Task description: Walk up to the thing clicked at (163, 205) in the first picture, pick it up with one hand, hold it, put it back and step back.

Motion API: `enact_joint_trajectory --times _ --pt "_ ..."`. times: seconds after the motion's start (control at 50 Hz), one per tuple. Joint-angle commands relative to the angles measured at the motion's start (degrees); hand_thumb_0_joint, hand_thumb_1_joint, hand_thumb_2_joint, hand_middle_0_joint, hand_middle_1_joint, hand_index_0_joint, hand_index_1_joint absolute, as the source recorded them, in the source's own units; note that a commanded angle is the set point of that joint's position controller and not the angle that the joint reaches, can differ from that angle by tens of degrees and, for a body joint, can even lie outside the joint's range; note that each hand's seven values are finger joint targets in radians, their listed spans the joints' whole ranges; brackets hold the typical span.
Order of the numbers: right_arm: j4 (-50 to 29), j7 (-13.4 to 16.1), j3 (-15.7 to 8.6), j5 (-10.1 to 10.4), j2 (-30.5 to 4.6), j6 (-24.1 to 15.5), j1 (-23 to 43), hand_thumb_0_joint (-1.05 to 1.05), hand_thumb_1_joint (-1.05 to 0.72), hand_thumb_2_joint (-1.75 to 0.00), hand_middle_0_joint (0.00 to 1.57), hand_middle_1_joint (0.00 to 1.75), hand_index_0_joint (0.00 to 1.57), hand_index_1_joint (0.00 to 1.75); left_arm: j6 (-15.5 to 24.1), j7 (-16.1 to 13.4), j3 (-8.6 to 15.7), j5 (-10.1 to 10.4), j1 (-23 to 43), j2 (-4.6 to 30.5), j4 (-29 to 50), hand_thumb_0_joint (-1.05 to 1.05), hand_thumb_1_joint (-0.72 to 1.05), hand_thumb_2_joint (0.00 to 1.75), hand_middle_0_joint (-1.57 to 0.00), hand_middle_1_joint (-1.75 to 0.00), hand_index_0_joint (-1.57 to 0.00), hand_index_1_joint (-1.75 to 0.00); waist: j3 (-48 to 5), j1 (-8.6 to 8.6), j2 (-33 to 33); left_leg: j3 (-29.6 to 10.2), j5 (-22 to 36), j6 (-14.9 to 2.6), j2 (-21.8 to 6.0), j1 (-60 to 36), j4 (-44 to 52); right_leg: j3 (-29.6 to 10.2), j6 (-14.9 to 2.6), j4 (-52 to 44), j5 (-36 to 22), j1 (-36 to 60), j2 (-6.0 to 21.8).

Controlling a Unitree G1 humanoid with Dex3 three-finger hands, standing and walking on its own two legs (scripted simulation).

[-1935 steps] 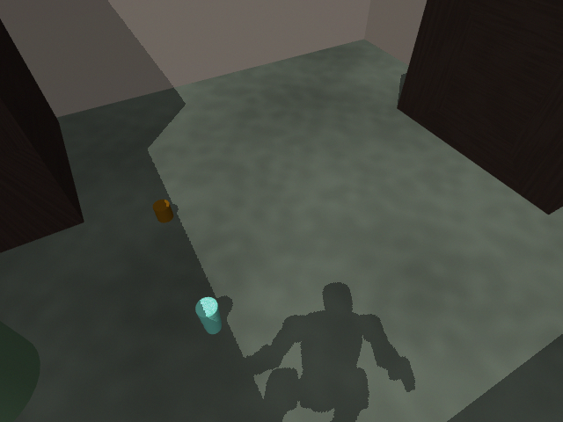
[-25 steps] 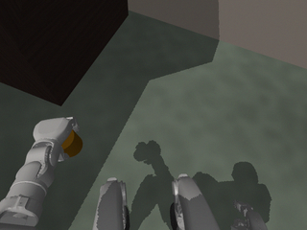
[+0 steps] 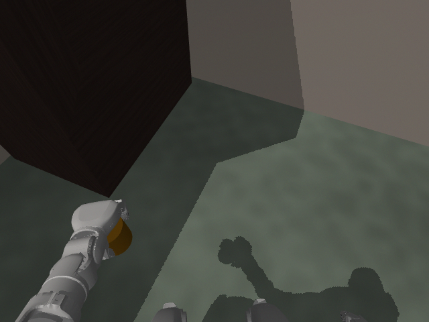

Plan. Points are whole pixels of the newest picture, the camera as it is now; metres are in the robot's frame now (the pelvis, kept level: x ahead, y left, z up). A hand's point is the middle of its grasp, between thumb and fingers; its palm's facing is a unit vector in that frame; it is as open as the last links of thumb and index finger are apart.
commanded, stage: lift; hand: left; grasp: from above
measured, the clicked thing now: (110, 233) +0.34 +0.23 -0.12
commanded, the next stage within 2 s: hold in 0.20 s
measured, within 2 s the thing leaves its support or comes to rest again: neither
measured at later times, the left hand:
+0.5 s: hand (98, 214) +0.35 +0.22 -0.02, palm faces -0.45 -0.06 -0.89, open 9.9 cm
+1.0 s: hand (93, 213) +0.33 +0.22 +0.01, palm faces -0.46 -0.05 -0.89, open 9.9 cm
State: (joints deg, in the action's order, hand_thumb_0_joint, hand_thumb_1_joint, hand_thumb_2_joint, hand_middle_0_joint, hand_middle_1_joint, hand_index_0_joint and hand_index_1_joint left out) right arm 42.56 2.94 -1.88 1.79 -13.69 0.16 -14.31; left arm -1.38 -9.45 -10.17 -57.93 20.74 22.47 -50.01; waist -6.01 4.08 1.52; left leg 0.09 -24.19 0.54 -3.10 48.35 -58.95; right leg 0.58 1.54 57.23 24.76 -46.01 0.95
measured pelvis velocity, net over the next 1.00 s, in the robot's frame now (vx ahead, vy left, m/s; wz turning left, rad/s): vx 0.03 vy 0.00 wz -0.02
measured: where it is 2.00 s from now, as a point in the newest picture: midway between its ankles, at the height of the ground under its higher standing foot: outside the picture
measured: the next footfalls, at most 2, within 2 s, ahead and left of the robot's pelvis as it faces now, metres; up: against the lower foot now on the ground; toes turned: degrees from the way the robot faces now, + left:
none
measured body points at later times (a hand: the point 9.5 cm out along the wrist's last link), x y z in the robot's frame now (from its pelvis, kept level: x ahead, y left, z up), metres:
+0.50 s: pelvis +0.03 +0.00 +0.05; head +0.07 +0.00 +0.50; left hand +0.37 +0.22 +0.03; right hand +0.13 -0.27 -0.08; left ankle +0.04 +0.12 -0.67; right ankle +0.03 -0.14 -0.67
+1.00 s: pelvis +0.03 +0.00 +0.06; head +0.05 -0.02 +0.51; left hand +0.35 +0.22 +0.06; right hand +0.15 -0.26 -0.06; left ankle +0.04 +0.12 -0.67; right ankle +0.03 -0.14 -0.67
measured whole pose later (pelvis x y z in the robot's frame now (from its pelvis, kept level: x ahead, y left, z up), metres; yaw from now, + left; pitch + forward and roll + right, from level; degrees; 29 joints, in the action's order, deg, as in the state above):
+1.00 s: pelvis +0.03 +0.00 +0.06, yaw -1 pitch +3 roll +0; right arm 39.9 2.5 -2.6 3.3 -14.3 3.9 -12.6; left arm -1.4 -0.7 -12.8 -57.3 16.4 22.2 -41.5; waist -2.1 0.9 2.0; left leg 2.8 -15.5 0.5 -2.1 20.3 -32.5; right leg -1.1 1.6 32.6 16.3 -19.6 1.6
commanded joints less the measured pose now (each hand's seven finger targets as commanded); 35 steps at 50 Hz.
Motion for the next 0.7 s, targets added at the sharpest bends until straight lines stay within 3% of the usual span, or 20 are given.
enact_joint_trajectory --times 0.0,0.12,0.32,0.68 --pt "-5.3 0.3 -3.0 -0.2 -8.8 -1.6 -1.5 0.00 -0.90 -0.90 0.20 0.30 0.20 0.30 -0.4 -3.0 4.6 0.6 17.7 11.8 9.8 0.00 0.46 0.94 -0.82 -0.93 -0.84 -0.91 -18.1 -0.25 1.9 -0.3 11.1 -0.67 3.2 -18.4 11.9 -0.8 -1.68 -13.3 -11.6 11.1 -2.4" --pt "-5.5 0.1 -3.4 0.0 -8.6 -1.1 -1.3 0.00 -0.90 -0.90 0.20 0.30 0.20 0.30 -0.2 -1.8 3.3 1.2 17.4 10.4 10.4 0.00 0.49 0.93 -0.84 -0.93 -0.86 -0.90 -16.5 -0.71 1.9 0.1 14.6 -0.49 3.2 -23.0 16.3 -0.5 -1.67 -17.0 -14.6 15.8 -2.5" --pt "-5.6 0.0 -3.8 0.4 -8.9 -0.5 -0.8 0.00 -0.90 -0.90 0.20 0.30 0.20 0.30 -0.3 -1.4 3.1 0.2 17.1 10.8 11.4 0.00 0.50 0.92 -0.82 -0.94 -0.86 -0.91 -15.3 -1.30 0.1 1.1 20.3 -0.57 3.6 -28.9 20.5 -0.9 -1.45 -21.4 -20.4 21.5 -2.3" --pt "-8.3 -0.3 -4.0 1.1 -9.1 0.8 1.9 0.00 -0.89 -0.90 0.20 0.30 0.20 0.30 0.0 4.7 2.8 0.8 14.6 11.0 15.3 0.00 0.51 0.93 -0.82 -0.97 -0.86 -0.92 -12.9 -2.94 0.4 2.0 27.1 -0.68 3.3 -35.6 26.5 -0.4 -1.77 -25.9 -25.3 28.1 -2.7"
